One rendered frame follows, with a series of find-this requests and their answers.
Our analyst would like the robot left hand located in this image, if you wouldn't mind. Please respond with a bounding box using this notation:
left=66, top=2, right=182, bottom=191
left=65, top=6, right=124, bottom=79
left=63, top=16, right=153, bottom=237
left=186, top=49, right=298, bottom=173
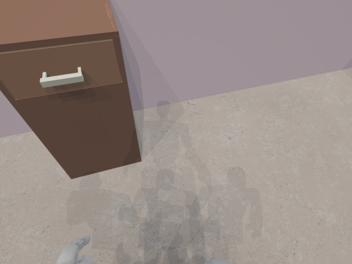
left=56, top=235, right=95, bottom=264

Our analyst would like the cabinet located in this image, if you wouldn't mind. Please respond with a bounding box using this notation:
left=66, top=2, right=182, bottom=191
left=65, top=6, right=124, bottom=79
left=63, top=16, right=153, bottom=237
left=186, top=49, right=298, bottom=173
left=0, top=0, right=141, bottom=179

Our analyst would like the handle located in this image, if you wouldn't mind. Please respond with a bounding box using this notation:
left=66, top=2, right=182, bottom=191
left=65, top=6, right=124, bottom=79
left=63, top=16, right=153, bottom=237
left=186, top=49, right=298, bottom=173
left=40, top=67, right=84, bottom=88

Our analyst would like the drawer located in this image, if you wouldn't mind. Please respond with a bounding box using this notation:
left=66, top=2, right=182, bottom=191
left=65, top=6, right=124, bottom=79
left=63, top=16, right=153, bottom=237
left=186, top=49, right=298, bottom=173
left=0, top=39, right=121, bottom=99

